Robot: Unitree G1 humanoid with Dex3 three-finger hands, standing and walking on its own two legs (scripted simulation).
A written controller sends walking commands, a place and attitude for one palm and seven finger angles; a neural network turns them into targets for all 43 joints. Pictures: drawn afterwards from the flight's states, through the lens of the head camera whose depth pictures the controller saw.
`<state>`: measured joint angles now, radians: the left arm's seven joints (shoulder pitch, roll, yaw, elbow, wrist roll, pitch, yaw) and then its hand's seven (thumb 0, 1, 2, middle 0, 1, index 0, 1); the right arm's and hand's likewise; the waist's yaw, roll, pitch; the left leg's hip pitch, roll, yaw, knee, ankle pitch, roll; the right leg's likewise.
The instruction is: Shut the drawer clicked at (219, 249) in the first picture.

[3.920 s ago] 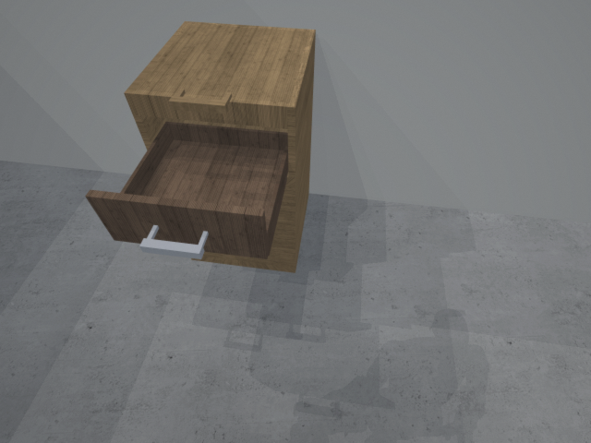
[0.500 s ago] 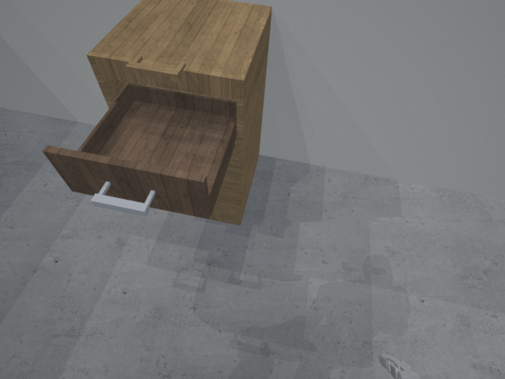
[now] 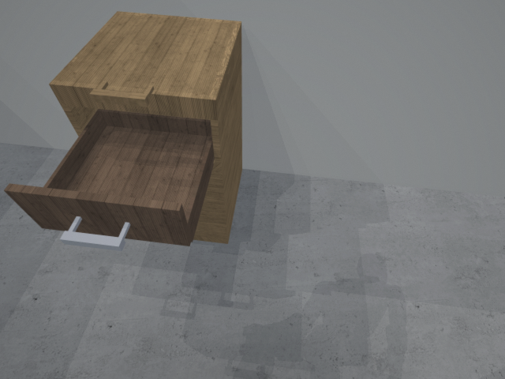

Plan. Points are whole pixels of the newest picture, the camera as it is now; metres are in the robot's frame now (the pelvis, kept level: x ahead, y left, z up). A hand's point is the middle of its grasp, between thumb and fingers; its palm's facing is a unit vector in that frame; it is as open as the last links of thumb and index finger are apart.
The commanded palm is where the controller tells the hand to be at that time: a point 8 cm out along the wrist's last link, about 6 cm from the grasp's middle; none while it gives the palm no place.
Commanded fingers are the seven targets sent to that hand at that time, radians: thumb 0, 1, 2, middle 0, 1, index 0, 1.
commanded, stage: take the last steps up to it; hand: left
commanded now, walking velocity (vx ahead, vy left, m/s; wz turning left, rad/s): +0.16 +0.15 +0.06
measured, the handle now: (97, 232) +0.42 +0.37 -0.15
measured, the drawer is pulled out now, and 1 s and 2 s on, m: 0.29 0.29 0.29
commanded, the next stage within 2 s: come to a stop and stand still in 0.04 s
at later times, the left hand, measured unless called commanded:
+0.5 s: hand out of the picture +0.09 +0.20 -0.17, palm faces +0.10 -0.96 -0.25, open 7.4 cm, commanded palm none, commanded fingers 0.00 0.90 0.90 -0.20 -0.30 -0.20 -0.30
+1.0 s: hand out of the picture +0.13 +0.19 -0.15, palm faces +0.10 -0.96 -0.24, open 7.4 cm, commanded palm none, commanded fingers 0.00 0.90 0.90 -0.20 -0.30 -0.20 -0.30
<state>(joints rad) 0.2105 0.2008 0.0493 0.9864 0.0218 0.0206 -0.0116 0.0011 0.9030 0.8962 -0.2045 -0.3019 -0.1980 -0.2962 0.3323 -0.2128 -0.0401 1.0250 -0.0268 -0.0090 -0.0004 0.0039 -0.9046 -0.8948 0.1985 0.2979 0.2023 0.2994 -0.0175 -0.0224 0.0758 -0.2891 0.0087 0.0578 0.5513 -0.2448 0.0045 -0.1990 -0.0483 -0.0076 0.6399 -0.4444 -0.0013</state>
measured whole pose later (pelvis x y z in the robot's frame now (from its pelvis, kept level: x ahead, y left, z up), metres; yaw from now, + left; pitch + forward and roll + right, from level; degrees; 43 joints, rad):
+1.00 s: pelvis +0.06 +0.00 +0.00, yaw +3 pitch -3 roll +0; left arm 0.25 0.19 0.00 0.93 0.02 0.02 0.04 0.00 0.90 0.90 -0.20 -0.30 -0.20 -0.30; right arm 0.20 -0.19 -0.01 0.92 -0.02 0.02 0.01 0.00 -0.90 -0.89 0.20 0.30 0.20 0.30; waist 0.01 0.02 0.01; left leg -0.25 -0.01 0.04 0.57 -0.26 0.04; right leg -0.22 0.01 -0.01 0.56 -0.29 -0.01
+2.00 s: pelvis +0.11 +0.02 +0.01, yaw +2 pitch -1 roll +0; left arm 0.29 0.16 -0.02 1.11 0.02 -0.01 0.03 0.00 0.91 0.90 -0.20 -0.30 -0.19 -0.30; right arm 0.26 -0.16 0.02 1.11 -0.01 -0.03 -0.03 0.01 -0.92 -0.89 0.20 0.30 0.20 0.30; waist 0.01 -0.03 0.01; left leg -0.18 -0.04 0.07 0.45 -0.26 0.07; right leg -0.16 -0.02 0.02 0.45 -0.28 0.02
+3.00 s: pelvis +0.08 +0.11 +0.00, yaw -6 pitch +0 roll +0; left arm 0.30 0.17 0.05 0.98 0.02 0.04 0.06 0.00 0.91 0.90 -0.20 -0.30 -0.20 -0.30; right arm 0.26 -0.20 -0.03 0.93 -0.02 0.07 -0.01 0.00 -0.91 -0.89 0.20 0.30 0.20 0.30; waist 0.03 0.03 0.03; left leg -0.22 -0.11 0.24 0.44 -0.25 0.12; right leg -0.28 -0.07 -0.14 0.70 -0.43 -0.03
